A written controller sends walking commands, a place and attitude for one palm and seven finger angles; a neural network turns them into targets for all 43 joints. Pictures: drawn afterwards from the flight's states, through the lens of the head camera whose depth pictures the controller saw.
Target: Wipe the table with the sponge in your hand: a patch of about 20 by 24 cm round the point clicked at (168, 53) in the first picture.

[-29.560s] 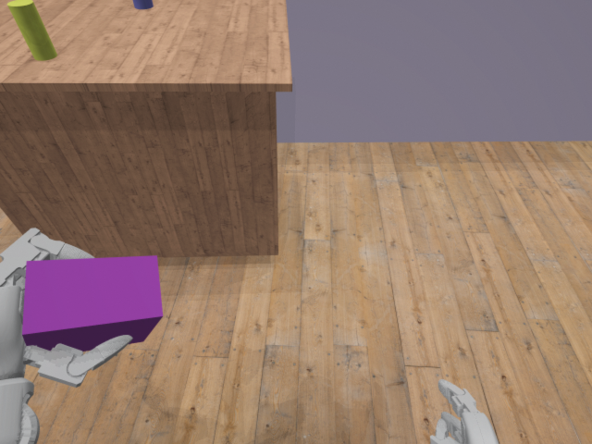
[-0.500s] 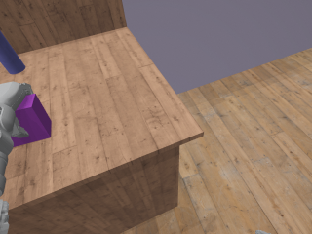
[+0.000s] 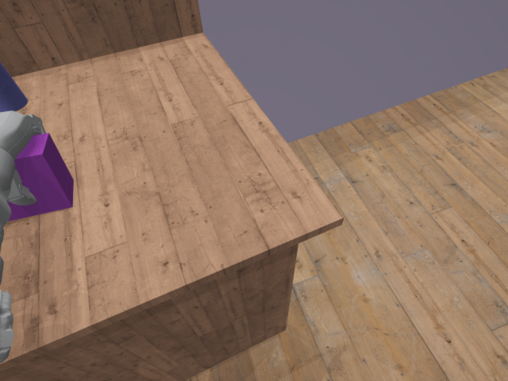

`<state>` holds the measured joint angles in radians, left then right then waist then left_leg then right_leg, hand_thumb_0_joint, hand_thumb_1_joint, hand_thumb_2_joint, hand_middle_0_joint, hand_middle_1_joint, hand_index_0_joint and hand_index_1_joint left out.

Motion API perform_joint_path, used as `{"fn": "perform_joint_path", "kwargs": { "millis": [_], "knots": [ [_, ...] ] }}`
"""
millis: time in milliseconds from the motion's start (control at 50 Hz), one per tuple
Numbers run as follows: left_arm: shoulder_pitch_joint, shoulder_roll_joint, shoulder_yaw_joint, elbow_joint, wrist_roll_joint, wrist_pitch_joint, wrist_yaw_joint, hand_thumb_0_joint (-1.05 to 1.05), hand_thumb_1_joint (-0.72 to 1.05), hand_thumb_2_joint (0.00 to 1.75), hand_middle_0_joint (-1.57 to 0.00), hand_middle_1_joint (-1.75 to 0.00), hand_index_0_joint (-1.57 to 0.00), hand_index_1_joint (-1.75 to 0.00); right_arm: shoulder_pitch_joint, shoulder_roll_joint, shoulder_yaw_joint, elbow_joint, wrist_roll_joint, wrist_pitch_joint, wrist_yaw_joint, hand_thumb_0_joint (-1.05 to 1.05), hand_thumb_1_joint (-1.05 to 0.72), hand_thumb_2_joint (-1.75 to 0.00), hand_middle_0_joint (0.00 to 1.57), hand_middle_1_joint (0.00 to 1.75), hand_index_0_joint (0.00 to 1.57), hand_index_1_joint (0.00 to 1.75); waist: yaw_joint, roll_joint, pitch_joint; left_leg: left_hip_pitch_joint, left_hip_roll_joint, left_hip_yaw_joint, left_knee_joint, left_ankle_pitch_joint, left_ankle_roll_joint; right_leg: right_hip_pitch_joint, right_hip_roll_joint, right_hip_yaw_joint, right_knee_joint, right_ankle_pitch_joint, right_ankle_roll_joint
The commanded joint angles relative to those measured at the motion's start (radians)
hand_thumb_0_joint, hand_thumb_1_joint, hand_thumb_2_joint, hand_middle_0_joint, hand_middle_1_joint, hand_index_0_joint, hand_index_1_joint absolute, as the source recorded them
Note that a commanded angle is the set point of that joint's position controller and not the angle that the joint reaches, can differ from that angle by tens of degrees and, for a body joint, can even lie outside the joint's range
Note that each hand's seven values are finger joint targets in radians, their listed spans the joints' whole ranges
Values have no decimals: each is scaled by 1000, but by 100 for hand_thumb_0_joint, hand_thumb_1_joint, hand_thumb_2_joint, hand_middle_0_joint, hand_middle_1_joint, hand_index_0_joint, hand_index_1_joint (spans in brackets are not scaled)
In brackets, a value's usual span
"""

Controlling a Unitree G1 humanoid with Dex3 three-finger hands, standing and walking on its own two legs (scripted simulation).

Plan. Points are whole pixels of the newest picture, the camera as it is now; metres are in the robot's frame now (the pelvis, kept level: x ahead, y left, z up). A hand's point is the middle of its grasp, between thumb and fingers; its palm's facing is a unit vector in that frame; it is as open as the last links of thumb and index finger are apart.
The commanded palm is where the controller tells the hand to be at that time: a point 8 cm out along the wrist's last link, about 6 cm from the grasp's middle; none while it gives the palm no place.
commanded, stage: slide across to the middle lane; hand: left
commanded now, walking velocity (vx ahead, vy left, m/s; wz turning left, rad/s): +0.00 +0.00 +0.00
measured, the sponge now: (27, 186) +0.37 +0.39 +0.11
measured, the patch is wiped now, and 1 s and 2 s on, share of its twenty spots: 0.25 0.30 0.75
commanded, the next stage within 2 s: wipe back along the middle lane in 0.66 s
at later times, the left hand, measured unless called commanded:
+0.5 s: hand (66, 144) +0.42 +0.32 +0.15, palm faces -0.01 -0.01 -1.00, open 10.4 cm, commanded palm +0.39 +0.31 +0.21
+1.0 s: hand (90, 151) +0.41 +0.28 +0.15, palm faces +0.01 -0.02 -1.00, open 10.4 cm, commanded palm +0.37 +0.28 +0.20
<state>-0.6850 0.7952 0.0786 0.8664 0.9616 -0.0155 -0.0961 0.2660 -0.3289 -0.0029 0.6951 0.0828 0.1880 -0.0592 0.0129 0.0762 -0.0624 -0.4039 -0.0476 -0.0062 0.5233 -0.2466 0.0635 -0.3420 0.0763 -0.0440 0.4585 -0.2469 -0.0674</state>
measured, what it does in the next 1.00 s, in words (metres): stands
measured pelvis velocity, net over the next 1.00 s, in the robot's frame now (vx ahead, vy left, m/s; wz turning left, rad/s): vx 0.03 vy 0.00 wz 0.01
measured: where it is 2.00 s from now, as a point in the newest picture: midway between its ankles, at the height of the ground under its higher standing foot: outside the picture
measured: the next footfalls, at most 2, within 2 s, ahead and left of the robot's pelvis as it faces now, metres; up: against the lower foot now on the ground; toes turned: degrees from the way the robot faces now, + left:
none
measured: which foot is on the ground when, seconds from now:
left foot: down 0.00-1.00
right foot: down 0.00-1.00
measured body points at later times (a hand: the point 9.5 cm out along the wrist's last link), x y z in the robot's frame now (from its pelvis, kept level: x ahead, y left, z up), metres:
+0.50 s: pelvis +0.02 +0.03 +0.01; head +0.06 +0.00 +0.46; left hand +0.42 +0.32 +0.21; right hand +0.21 -0.19 -0.12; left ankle +0.00 +0.08 -0.74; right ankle -0.01 -0.08 -0.74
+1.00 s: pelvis +0.03 +0.00 +0.01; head +0.05 -0.04 +0.46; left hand +0.41 +0.28 +0.20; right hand +0.20 -0.23 -0.12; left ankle +0.01 +0.08 -0.74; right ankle -0.01 -0.08 -0.74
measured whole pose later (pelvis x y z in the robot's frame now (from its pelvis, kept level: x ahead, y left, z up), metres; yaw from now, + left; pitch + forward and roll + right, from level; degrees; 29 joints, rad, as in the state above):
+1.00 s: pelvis +0.03 +0.00 +0.01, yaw +0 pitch +4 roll +0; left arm -0.54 0.52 -0.11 0.42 0.92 0.37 -0.08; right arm 0.14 -0.30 0.04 0.68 0.06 0.16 -0.01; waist 0.04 0.10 -0.05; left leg -0.22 -0.08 -0.01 0.39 -0.23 0.07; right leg -0.18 0.05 -0.03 0.38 -0.26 -0.06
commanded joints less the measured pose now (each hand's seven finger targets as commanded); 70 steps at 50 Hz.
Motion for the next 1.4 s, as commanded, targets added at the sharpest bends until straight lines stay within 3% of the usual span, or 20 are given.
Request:
{"fn": "perform_joint_path", "kwargs": {
  "millis": [0, 80, 200, 220, 260, 320, 520, 600, 740, 820, 840, 920, 1000, 1020, 1060, 1120, 1260, 1320, 1340, 1380],
  "knots": [
    [-268, 169, -19, -189, -15, 4, 32, 0, 10, 130, -120, -160, -120, -160, -46, -127, -43, -107, 1, -38, -7, 0, -90, -90, 20, 30, 20, 30, -17, -39, -230, 173, 15, -59, -57, 220, 13, 94, -46, 88, -77, 197, -8],
    [-304, 112, -53, -283, -47, 32, 44, 0, 10, 130, -120, -160, -120, -160, -74, -117, -44, -102, 2, -48, -4, 0, -90, -90, 20, 30, 20, 30, -18, -8, -229, 249, 22, -84, -84, 247, -1, 72, -42, 69, -87, 163, -10],
    [-371, 44, -109, -386, -46, 127, 61, 0, 10, 130, -120, -160, -120, -160, -118, -106, -34, -100, -3, -65, 4, 0, -90, -90, 20, 30, 20, 30, -14, 6, -240, 331, 30, -122, -124, 310, -42, 74, -39, 43, -94, 157, -17],
    [-382, 87, -64, -379, -46, 142, 64, 0, 10, 130, -120, -160, -120, -160, -130, -109, -28, -102, -2, -71, 3, 0, -90, -90, 20, 30, 20, 30, -2, -15, -246, 323, 33, -129, -139, 316, -45, 85, -37, 40, -96, 161, -22],
    [-418, 75, -85, -372, -34, 180, 65, 0, 10, 130, -120, -160, -120, -160, -129, -109, -24, -90, -5, -74, 5, 0, -90, -90, 20, 30, 20, 30, -8, -34, -250, 332, 31, -122, -140, 342, -55, 104, -39, 33, -99, 178, -18],
    [-431, 97, -62, -453, -25, 215, 66, 0, 10, 130, -120, -160, -120, -160, -167, -100, -14, -115, -10, -87, 12, 0, -90, -90, 20, 30, 20, 30, 20, 11, -321, 371, 29, -124, -137, 452, -71, 153, -40, 38, -96, 226, -29],
    [-360, -30, -126, -565, -13, 348, 54, 0, 10, 130, -120, -160, -120, -160, -220, -87, -2, -140, -24, -83, 46, 0, -90, -90, 20, 30, 20, 30, 34, -13, -368, 437, 40, -116, -97, 732, -90, 186, -44, 29, -79, 349, -22],
    [-415, -106, -204, -560, -7, 389, 50, 0, 10, 130, -120, -160, -120, -160, -222, -84, -4, -125, -21, -81, 45, 0, -90, -90, 20, 30, 20, 30, 11, -40, -341, 440, 34, -116, -97, 649, -87, 155, -44, 22, -81, 310, -18],
    [-486, -78, -200, -484, 4, 399, 37, 0, 10, 130, -120, -160, -120, -160, -212, -86, 8, -109, -20, -90, 24, 0, -90, -90, 20, 30, 20, 30, 8, -55, -353, 407, 18, -99, -107, 558, -70, 198, -47, 26, -76, 328, -25],
    [-303, -36, -131, -500, -8, 377, 25, 0, 10, 130, -120, -160, -120, -160, -230, -87, 11, -140, -20, -81, 31, 0, -90, -90, 20, 30, 20, 30, 42, -58, -341, 354, 19, -76, -110, 586, -52, 273, -53, 41, -73, 416, -23],
    [-261, -73, -159, -512, -15, 375, 23, 0, 10, 130, -120, -160, -120, -160, -230, -82, 11, -144, -19, -79, 34, 0, -90, -90, 20, 30, 20, 30, 37, -67, -332, 357, 17, -71, -104, 587, -46, 277, -55, 40, -68, 429, -16],
    [-158, -11, -89, -585, -23, 379, 24, 0, 10, 130, -120, -160, -120, -160, -258, -89, 7, -170, -19, -70, 42, 0, -90, -90, 20, 30, 20, 30, 56, -67, -301, 310, 13, -57, -109, 528, -25, 303, -55, 65, -73, 451, -18],
    [-75, -35, -106, -629, -35, 404, 26, 0, 10, 130, -120, -160, -120, -160, -273, -86, 4, -173, -12, -64, 42, 0, -90, -90, 20, 30, 20, 30, 49, -80, -253, 273, 3, -36, -117, 440, -11, 313, -57, 74, -73, 448, -7],
    [-63, 6, -67, -639, -41, 412, 26, 0, 10, 130, -120, -160, -120, -160, -288, -91, 6, -176, -13, -64, 40, 0, -90, -90, 20, 30, 20, 30, 60, -78, -254, 258, 0, -36, -119, 419, -5, 327, -58, 93, -72, 453, -14],
    [-46, -26, -102, -639, -47, 425, 23, 0, 10, 130, -120, -160, -120, -160, -289, -89, 6, -173, -10, -63, 35, 0, -90, -90, 20, 30, 20, 30, 45, -87, -226, 246, -4, -27, -120, 383, 0, 322, -59, 87, -74, 443, -5],
    [-26, -5, -86, -630, -56, 443, 14, 0, 10, 130, -120, -160, -120, -160, -304, -92, 7, -174, -5, -60, 25, 0, -90, -90, 20, 30, 20, 30, 45, -91, -211, 231, -9, -24, -125, 329, 7, 316, -60, 111, -83, 410, -6],
    [57, 7, -81, -588, -65, 422, -7, 0, 10, 130, -120, -160, -120, -160, -295, -91, 8, -175, -2, -63, 13, 0, -90, -90, 20, 30, 20, 30, 35, -112, -172, 194, -10, -16, -110, 256, 10, 309, -65, 133, -83, 381, 7],
    [89, -3, -79, -636, -69, 410, -11, 0, 10, 130, -120, -160, -120, -160, -316, -88, 10, -196, -3, -63, 14, 0, -90, -90, 20, 30, 20, 30, 47, -73, -187, 189, -14, -19, -103, 259, 10, 312, -67, 153, -73, 393, 0],
    [108, -38, -99, -645, -74, 406, -8, 0, 10, 130, -120, -160, -120, -160, -306, -83, 7, -197, -4, -64, 16, 0, -90, -90, 20, 30, 20, 30, 41, -87, -188, 194, -11, -16, -98, 265, 9, 315, -68, 141, -68, 405, 4],
    [157, -25, -82, -640, -79, 402, -4, 0, 10, 130, -120, -160, -120, -160, -308, -86, 8, -196, -3, -65, 18, 0, -90, -90, 20, 30, 20, 30, 43, -115, -161, 176, -12, -15, -93, 254, 8, 306, -65, 147, -66, 413, 9]
  ]
}}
